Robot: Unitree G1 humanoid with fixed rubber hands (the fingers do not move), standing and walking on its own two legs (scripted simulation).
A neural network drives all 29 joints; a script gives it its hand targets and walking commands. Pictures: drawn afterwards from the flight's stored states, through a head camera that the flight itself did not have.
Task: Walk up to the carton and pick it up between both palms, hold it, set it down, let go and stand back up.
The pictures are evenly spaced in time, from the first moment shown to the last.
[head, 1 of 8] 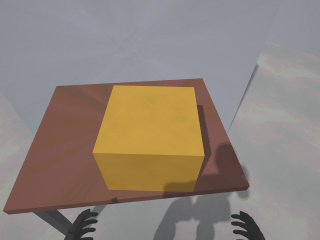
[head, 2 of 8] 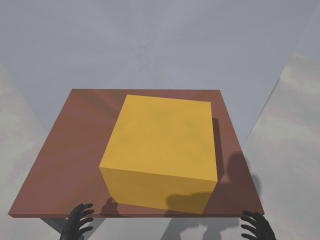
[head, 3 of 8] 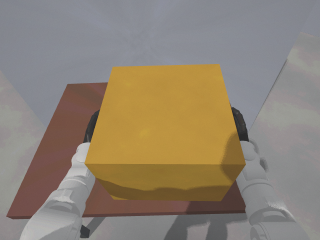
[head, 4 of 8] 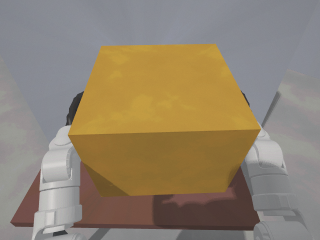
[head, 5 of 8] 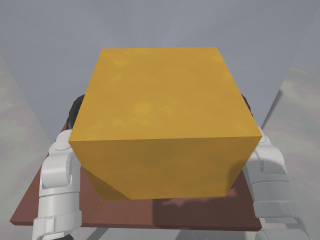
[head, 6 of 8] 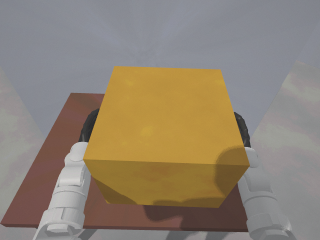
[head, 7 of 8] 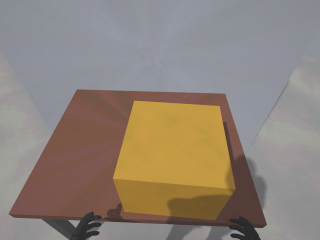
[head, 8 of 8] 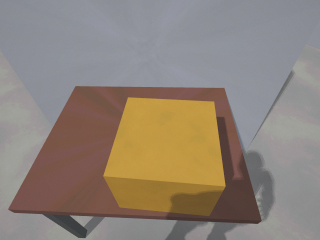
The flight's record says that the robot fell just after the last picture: no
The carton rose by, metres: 0.26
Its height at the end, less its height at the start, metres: +0.00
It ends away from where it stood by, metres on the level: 0.03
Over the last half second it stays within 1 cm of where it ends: yes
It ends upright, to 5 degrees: yes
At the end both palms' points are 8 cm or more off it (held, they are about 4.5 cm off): yes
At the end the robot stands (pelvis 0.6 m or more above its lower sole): yes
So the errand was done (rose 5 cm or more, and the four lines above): yes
